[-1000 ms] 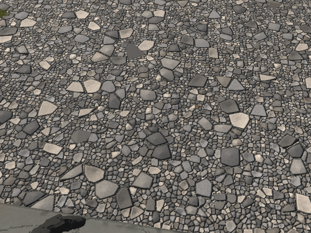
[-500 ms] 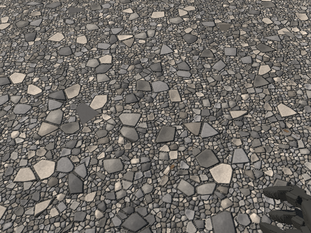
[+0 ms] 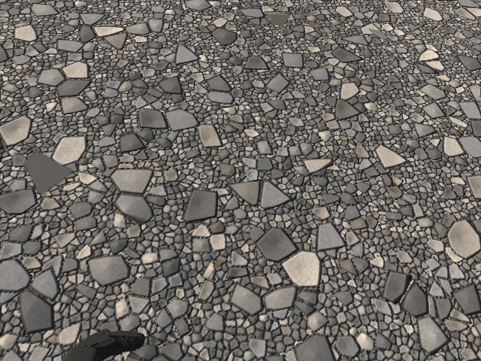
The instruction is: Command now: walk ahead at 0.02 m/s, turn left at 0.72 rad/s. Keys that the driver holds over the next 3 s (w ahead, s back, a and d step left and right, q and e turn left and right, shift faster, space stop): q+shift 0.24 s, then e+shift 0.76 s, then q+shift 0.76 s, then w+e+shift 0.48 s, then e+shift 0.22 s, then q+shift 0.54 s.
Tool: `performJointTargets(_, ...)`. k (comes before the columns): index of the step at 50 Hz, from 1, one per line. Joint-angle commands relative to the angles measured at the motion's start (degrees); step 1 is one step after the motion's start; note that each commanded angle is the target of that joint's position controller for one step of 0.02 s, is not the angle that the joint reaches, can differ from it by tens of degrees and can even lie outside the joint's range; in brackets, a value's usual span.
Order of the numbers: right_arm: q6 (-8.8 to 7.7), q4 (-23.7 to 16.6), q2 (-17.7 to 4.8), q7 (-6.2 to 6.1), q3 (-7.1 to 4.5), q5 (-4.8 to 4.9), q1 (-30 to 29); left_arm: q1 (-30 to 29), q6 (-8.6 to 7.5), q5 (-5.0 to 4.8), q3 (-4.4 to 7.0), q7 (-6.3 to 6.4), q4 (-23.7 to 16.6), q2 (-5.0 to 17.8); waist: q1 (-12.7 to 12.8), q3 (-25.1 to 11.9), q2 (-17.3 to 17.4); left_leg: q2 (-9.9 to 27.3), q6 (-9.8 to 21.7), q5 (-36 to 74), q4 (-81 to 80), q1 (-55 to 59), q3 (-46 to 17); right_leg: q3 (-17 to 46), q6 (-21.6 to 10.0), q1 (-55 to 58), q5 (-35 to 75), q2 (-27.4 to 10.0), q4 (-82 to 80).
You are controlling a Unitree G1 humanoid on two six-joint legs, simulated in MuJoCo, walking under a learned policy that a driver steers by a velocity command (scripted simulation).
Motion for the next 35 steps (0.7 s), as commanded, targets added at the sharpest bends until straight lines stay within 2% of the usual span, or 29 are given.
performJointTargets(1, 0.32, -3.48, -11.1, -0.18, -3.67, -0.27, 2.47, -2.81, -1.28, -0.19, 2.24, 0.16, -4.88, 6.08, 1.6, -5.99, 10.94, 13.31, -8.81, -19.54, -10.1, 19.28, -23.65, -0.02, 0.1, -8.33, 1.63, 0.91, -5.15)
performJointTargets(3, 0.64, -3.8, -11.48, 0.13, -4.35, -0.64, 2.08, -4.3, -1.99, -0.41, 2.38, -0.11, -5.23, 6.54, 0.95, -4.82, 10.4, 13.02, -8.31, -22.49, -10.82, 19.47, -25.14, 0.63, -0.38, -7.05, 1.49, 1.08, -7.99)
performJointTargets(4, 0.88, -4.01, -11.94, 0.52, -4.62, -0.35, 1.62, -3.06, -2.41, -1.0, 2.95, -0.32, -4.81, 7.69, 2.0, -5.21, 10.17, 13.61, -7.61, -24.39, -11.49, 18.11, -26.79, 2.11, -0.95, -4.24, 2.67, 0.26, -9.83)
performJointTargets(6, 1.01, -4.59, -12.7, 0.88, -5.26, -0.51, 0.47, -2.88, -3.02, -0.99, 3.3, -0.63, -4.23, 8.91, 1.8, -4.04, 9.69, 13.13, -7.42, -26.82, -12.95, 16.39, -28.12, 2.23, -1.64, -0.57, 2.2, 0.61, -13.34)
performJointTargets(10, 1.13, -5.29, -13.96, 1.51, -5.97, -0.64, -0.66, -4.04, -3.86, -1.52, 3.42, -0.27, -4.08, 9.7, 1.19, -2.28, 9.58, 12.29, -6.1, -29.13, -13.5, 15.91, -30.96, 2.47, -2.52, 3.4, -0.83, 1.4, -21.03)
performJointTargets(13, 0.88, -6.26, -15.53, 1.66, -6.45, -0.78, -2.73, -2.82, -4.56, -1.65, 3.65, -0.09, -2.93, 10.9, 1.19, -3.38, 9.25, 12.28, -5.54, -27.89, -13.19, 17.18, -31.07, 2.14, -3.36, 6.61, -0.92, 1.68, -26.29)
performJointTargets(15, 0.85, -6.29, -14.88, 1.55, -6.02, -0.69, -3.52, -0.59, -4.72, -1.85, 3.81, -0.09, -1.78, 11.39, 1.1, -5.15, 9.09, 12.51, -4.59, -25.72, -12.81, 17.99, -28.46, 0.98, -3.8, 9.13, -0.16, 0.73, -28.22)
performJointTargets(18, 1.09, -6.38, -13.17, 1.11, -4.66, -1.18, -5.32, 2.85, -4.52, -2.16, 3.71, -0.34, -0.36, 11.3, 1.7, -6.79, 9.1, 13.6, -2.42, -26.45, -14.28, 15.4, -25.69, -0.21, -4.71, 15.2, -0.53, -1.13, -32.41)
performJointTargets(20, 1.19, -5.74, -11.73, 0.72, -3.25, -1.68, -6.51, 8.18, -4.24, -2.56, 3.52, -0.62, 2.19, 10.56, 3.49, -7.7, 8.69, 14.59, -0.85, -28.93, -15.88, 10.17, -23.33, -0.92, -6.17, 24.4, -1.8, -2.22, -37.94)
performJointTargets(22, 1.0, -4.94, -12.56, 0.64, -2.62, -2.65, -7.02, 12.54, -4.08, -2.76, 3.68, -0.35, 4.36, 10.7, 5.49, -7.31, 7.51, 15.04, 0.44, -29.67, -15.6, 3.77, -19.38, -1.24, -7.95, 34.17, -2.93, -1.19, -42.95)
performJointTargets(24, 0.25, -4.67, -14.73, 0.15, -3.14, -2.86, -8.1, 12.51, -4.57, -2.44, 4.14, -0.12, 3.38, 12.69, 7.09, -4.8, 3.85, 13.93, 0.17, -26.52, -10.69, 3.39, -14.12, 3.04, -9.51, 34.19, -4.19, -2.33, -48.07)
performJointTargets(25, -0.11, -5.25, -15.2, -0.12, -3.46, -2.51, -9.52, 13.67, -4.98, -2.34, 4.4, -0.22, 2.91, 13.99, 7.52, -4.97, 1.03, 12.24, -0.99, -24.14, -4.08, 3.66, -9.6, 8.91, -10.56, 33.85, -6.0, -5.88, -49.76)
performJointTargets(26, -0.45, -7.2, -14.47, 0.18, -3.28, -1.44, -11.82, 13.13, -5.01, -1.62, 5.49, -0.5, 1.82, 18.35, 7.25, -4.61, -5.87, 7.08, -3.15, -21.98, 4.73, -2.04, -1.52, 22.77, -14.61, 33.97, -7.13, -14.86, -53.32)
performJointTargets(27, -1.18, -9.07, -15.33, 0.35, -3.47, -2.14, -16.2, 14.99, -4.68, -1.11, 6.2, -0.81, 2.39, 19.69, 8.87, -1.48, -7.64, 2.99, -3.98, -22.64, 12.51, -9.82, 5.79, 32.12, -18.75, 33.95, -0.39, -19.62, -56.17)
performJointTargets(28, -1.68, -9.92, -15.06, 0.53, -3.32, -2.97, -17.49, 17.54, -4.51, -1.2, 6.55, -0.96, 2.9, 19.0, 8.76, -2.38, -5.97, 4.62, -4.85, -23.53, 19.36, -12.05, 6.23, 35.8, -20.5, 34.41, 2.93, -21.47, -55.38)
performJointTargets(29, -1.68, -10.26, -14.44, 0.85, -3.03, -2.82, -18.47, 18.03, -4.32, -1.77, 6.94, -1.2, 2.87, 18.44, 8.34, -2.6, -2.64, 4.89, -5.68, -22.85, 24.81, -13.74, 6.09, 33.64, -19.8, 34.47, 3.33, -19.26, -54.36)
performJointTargets(31, -1.32, -10.91, -12.34, 1.35, -2.13, -2.81, -20.38, 17.75, -4.03, -2.23, 7.63, -1.42, 1.82, 18.32, 7.98, -3.16, -0.2, 5.35, -7.01, -20.49, 28.29, -16.29, 7.06, 28.48, -16.82, 35.24, 6.17, -13.3, -51.89)
performJointTargets(33, -0.76, -11.89, -10.43, 1.55, -1.2, -2.42, -22.7, 20.03, -3.61, -2.5, 7.83, -1.73, 1.95, 17.19, 9.22, -4.67, -1.01, 5.17, -8.01, -18.91, 25.4, -15.04, 9.09, 25.92, -14.38, 35.2, 8.44, -9.12, -49.96)
performJointTargets(35, -0.28, -13.64, -9.59, 1.62, -0.66, -1.77, -25.59, 22.88, -3.12, -2.69, 7.91, -1.8, 2.46, 16.05, 10.81, -5.66, -3.89, 4.8, -8.46, -17.41, 22.32, -13.27, 9.71, 27.04, -12.58, 35.22, 7.84, -7.08, -49.25)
